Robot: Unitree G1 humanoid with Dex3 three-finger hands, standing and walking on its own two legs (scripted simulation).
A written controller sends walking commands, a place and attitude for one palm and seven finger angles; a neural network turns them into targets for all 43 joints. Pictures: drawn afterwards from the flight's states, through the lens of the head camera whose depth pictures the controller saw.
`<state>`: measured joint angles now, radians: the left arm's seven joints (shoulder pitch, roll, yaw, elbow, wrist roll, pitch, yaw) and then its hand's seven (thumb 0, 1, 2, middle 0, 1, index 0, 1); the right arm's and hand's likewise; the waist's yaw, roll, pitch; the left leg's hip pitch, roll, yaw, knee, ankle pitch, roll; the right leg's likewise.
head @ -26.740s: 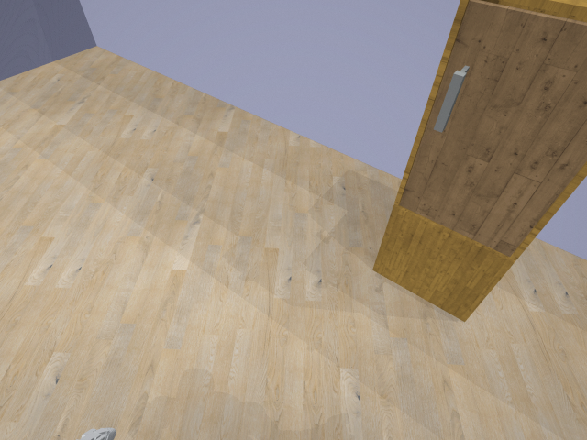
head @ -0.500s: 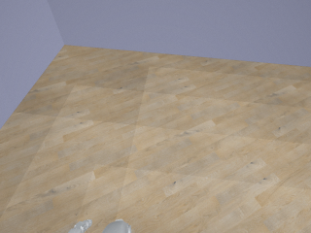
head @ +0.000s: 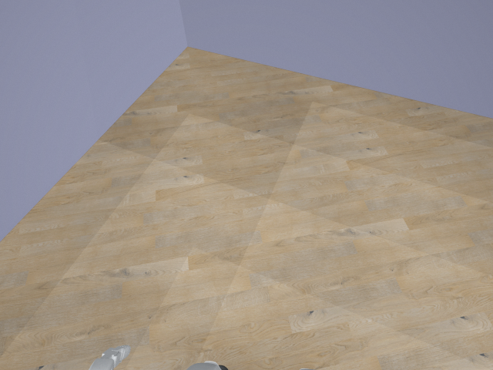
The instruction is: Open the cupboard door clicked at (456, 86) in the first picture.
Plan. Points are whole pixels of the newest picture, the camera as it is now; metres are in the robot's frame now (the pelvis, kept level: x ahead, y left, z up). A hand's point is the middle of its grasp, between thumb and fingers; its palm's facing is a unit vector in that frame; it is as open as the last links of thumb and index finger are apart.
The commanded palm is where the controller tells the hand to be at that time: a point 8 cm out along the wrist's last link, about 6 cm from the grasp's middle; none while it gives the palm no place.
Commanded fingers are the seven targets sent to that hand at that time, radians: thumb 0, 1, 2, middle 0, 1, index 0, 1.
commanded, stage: turn to face it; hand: left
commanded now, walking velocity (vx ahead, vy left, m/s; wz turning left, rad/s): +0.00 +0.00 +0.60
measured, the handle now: out of the picture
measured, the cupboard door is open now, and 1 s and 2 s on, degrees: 50 50 50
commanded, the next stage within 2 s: none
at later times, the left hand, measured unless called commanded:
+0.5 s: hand out of the picture -0.02 +0.19 -0.19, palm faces +0.37 -0.89 -0.26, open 7.3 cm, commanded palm none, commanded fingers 0.00 0.90 0.90 -0.20 -0.30 -0.20 -0.30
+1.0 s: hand out of the picture +0.06 +0.14 -0.14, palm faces +0.59 -0.77 -0.26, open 7.3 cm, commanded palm none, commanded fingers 0.00 0.90 0.90 -0.20 -0.30 -0.20 -0.30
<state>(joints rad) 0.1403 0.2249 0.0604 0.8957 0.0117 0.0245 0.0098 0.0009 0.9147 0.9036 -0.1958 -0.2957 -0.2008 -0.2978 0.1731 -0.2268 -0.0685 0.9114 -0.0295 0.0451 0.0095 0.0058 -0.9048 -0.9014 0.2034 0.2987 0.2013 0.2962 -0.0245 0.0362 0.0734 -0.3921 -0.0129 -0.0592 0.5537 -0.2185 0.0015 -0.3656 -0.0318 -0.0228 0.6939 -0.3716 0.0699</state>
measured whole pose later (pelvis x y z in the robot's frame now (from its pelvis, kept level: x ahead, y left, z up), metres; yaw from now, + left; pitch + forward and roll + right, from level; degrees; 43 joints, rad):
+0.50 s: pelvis +0.04 -0.02 -0.01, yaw +21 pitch +1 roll +1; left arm 0.27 0.25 0.06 0.95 0.01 0.04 0.02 0.00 0.91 0.90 -0.20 -0.30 -0.21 -0.30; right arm 0.06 -0.24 -0.05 0.87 -0.02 0.03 0.02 0.01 -0.91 -0.90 0.20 0.30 0.20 0.30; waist 0.02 -0.05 0.12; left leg -0.33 -0.01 0.10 0.66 -0.33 0.04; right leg -0.37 -0.15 -0.14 1.05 -0.57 0.06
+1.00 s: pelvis +0.10 -0.06 +0.01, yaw +39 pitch +1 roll +3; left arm 0.18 0.16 0.02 0.87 0.02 0.00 0.02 0.00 0.91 0.90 -0.20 -0.30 -0.21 -0.30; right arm 0.16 -0.25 -0.09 0.95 -0.02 0.09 0.03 0.01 -0.91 -0.90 0.20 0.30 0.20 0.30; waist -0.04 0.02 0.10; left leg -0.51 0.01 0.01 1.17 -0.41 -0.07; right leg -0.23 -0.11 -0.18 0.53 -0.32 -0.02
